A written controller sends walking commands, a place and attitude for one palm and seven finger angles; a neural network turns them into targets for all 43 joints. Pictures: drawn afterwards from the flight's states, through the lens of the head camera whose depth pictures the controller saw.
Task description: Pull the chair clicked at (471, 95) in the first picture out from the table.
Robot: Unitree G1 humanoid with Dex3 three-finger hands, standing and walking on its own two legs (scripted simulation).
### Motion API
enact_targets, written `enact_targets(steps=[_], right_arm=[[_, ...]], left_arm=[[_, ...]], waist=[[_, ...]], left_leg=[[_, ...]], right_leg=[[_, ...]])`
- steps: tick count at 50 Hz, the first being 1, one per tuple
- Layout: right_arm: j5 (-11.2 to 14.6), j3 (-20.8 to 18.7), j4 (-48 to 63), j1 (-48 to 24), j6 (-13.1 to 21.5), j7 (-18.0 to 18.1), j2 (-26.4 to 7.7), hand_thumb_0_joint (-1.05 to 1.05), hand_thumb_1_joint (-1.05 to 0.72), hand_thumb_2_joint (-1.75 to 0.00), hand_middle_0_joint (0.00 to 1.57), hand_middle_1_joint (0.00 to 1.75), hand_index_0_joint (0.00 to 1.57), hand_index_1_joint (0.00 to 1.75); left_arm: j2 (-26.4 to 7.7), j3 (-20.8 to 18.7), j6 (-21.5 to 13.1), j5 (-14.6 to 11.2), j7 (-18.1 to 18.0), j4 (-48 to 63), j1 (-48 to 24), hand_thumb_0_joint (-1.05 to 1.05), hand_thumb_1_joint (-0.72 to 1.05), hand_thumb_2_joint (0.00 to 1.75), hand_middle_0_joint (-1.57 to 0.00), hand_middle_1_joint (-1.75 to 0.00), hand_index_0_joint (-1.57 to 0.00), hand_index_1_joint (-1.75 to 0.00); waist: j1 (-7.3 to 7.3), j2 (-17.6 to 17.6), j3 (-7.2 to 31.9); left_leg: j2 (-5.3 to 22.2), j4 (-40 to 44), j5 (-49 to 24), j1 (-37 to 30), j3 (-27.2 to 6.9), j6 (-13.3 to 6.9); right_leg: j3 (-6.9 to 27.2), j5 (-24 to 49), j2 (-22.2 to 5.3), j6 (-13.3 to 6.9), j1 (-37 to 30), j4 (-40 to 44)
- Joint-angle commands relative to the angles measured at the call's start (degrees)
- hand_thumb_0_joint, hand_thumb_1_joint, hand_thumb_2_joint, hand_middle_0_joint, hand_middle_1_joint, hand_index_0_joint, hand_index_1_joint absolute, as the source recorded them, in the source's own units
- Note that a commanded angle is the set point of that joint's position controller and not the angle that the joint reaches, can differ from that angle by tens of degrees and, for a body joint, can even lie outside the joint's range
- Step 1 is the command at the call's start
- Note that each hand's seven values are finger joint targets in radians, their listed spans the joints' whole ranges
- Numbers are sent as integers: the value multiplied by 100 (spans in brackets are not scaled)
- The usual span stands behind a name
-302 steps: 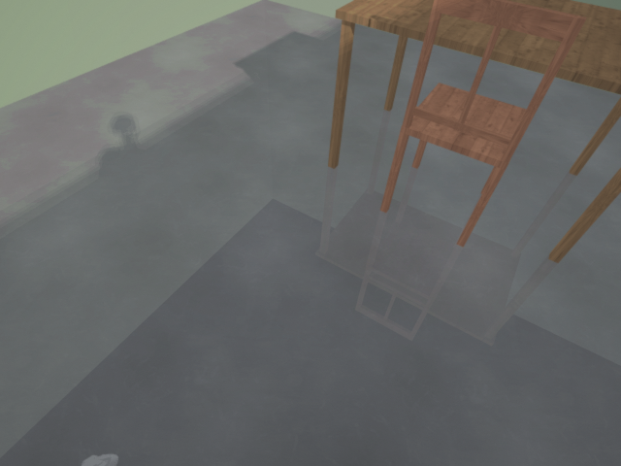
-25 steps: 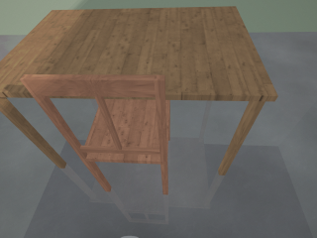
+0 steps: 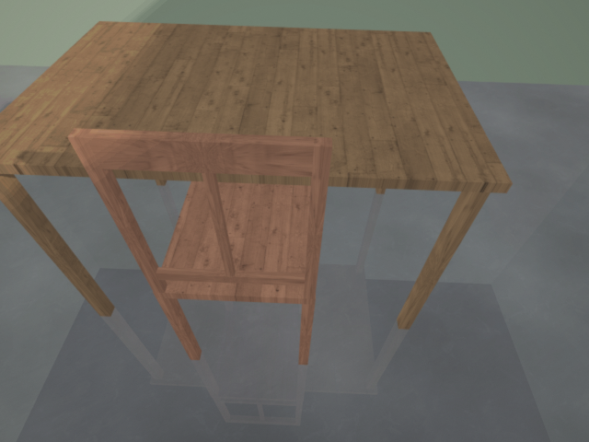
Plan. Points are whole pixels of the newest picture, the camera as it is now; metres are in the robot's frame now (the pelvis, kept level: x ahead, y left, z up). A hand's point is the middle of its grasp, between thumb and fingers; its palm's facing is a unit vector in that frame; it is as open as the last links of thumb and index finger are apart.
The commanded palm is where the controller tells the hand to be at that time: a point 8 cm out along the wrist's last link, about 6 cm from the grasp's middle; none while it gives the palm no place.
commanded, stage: come to a stop and stand still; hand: left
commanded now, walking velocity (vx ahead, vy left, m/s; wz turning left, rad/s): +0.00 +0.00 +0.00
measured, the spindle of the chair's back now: (221, 229) +0.50 +0.18 -0.07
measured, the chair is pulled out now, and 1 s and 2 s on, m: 0.00 0.00 0.00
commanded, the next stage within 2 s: look again from close up in 0.02 s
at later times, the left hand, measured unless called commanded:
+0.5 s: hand out of the picture +0.01 +0.18 -0.18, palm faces +0.01 -0.97 -0.23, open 7.4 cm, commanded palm none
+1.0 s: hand out of the picture +0.01 +0.16 -0.18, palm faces +0.02 -0.98 -0.18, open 7.4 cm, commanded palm none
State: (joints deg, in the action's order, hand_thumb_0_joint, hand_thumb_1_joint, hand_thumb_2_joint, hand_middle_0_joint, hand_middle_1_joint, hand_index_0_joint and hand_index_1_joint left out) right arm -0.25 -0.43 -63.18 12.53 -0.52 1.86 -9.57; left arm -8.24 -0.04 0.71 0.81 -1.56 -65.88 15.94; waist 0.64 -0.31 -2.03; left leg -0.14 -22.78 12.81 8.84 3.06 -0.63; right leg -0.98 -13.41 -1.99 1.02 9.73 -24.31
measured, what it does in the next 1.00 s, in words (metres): stands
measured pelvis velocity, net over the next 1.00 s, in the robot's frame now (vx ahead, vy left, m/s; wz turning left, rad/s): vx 0.01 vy -0.01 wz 0.00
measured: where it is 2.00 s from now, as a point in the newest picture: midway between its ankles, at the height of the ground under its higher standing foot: outside the picture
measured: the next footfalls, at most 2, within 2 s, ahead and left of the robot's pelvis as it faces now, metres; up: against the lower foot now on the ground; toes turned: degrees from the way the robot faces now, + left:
none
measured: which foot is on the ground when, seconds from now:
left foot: down 0.00-1.00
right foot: down 0.00-1.00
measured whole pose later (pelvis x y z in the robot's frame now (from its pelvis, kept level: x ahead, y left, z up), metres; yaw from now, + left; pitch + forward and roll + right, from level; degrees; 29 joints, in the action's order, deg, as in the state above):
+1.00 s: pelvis +0.01 -0.01 +0.00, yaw +0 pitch -1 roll +0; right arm -0.6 1.0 -65.2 14.0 1.1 1.6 -9.0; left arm -8.4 0.4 -1.1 0.8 -1.8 -64.0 16.5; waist 0.3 -0.7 -2.1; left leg 0.8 -24.6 15.0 8.8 3.1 0.2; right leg -1.0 -15.6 -1.1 0.1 9.8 -26.2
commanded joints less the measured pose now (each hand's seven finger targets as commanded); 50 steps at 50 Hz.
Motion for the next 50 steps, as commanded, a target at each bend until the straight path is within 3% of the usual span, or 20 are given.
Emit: enact_targets(steps=[1,5,6,7,8,9,10,12,17,22,36,50], right_arm=[[-13,-52,25,367,110,5,-460,0,-90,-90,20,30,20,30],[-14,-46,-35,463,122,12,-400,0,-90,-90,20,30,20,30],[9,-23,341,85,266,-70,-623,0,-90,-90,20,30,20,30],[-33,-21,449,486,211,-99,-373,0,-90,-90,20,30,20,30],[-86,-1,454,509,164,-135,-417,0,-90,-90,20,30,20,30],[-87,-5,529,552,180,-124,-421,0,-90,-90,20,30,20,30],[-85,6,540,641,203,-111,-436,0,-90,-90,20,30,20,30],[-61,16,555,697,222,-91,-456,0,-90,-90,20,30,20,30],[-46,35,456,765,252,-67,-484,0,-90,-90,20,30,20,30],[-45,43,312,742,250,-66,-485,0,-90,-90,20,30,20,30],[-33,45,31,557,270,-39,-445,0,-90,-90,20,30,20,30],[-26,47,-86,479,254,-15,-395,0,-90,-90,20,30,20,30]], left_arm=[[-559,-80,-94,-14,-54,138,196,0,90,90,-20,-30,-20,-30],[-514,-87,-102,-16,-64,105,284,0,90,90,-20,-30,-20,-30],[-640,-10,-317,89,-285,32,683,0,90,90,-20,-30,-20,-30],[-848,-53,-338,11,-230,307,414,0,90,90,-20,-30,-20,-30],[-971,-94,-338,-6,-175,444,224,0,90,90,-20,-30,-20,-30],[-844,-65,-291,0,-131,509,230,0,90,90,-20,-30,-20,-30],[-758,-54,-268,5,-107,522,219,0,90,90,-20,-30,-20,-30],[-653,-25,-252,-3,-76,539,294,0,90,90,-20,-30,-20,-30],[-603,-22,-233,-29,-61,538,311,0,90,90,-20,-30,-20,-30],[-637,-34,-224,-31,-60,537,296,0,90,90,-20,-30,-20,-30],[-674,-52,-273,-28,-63,421,363,0,90,90,-20,-30,-20,-30],[-613,-45,-265,-18,-72,327,450,0,90,90,-20,-30,-20,-30]], waist=[[-43,28,-198],[-20,67,-199],[126,-8,-219],[-168,218,178],[-134,347,148],[-142,472,78],[-165,546,-13],[-119,354,-119],[-86,-41,-211],[-75,-54,-322],[-67,12,81],[-43,41,-132]], left_leg=[[564,632,-171,72,-593,-40],[557,658,-162,121,-582,-39],[695,-610,-1204,447,-346,75],[417,-309,86,368,-421,71],[377,-310,274,500,-394,39],[413,-230,399,574,-448,-23],[461,-150,234,703,-589,-81],[530,16,206,857,-703,-149],[530,112,-53,734,-656,-169],[509,218,-89,616,-589,-141],[522,135,-755,111,-404,-82],[535,237,-735,81,-401,-59]], right_leg=[[417,169,-412,-140,302,580],[379,243,-410,-149,228,577],[495,1979,-643,-176,199,313],[650,518,-752,-341,183,289],[510,-298,-604,-413,283,235],[479,-755,-494,-419,472,137],[366,-595,-388,-398,487,-1],[285,-376,-292,-365,390,-82],[298,5,-313,-306,315,-69],[344,81,-340,-280,380,10],[407,983,-437,-255,140,104],[410,996,-424,-246,149,250]])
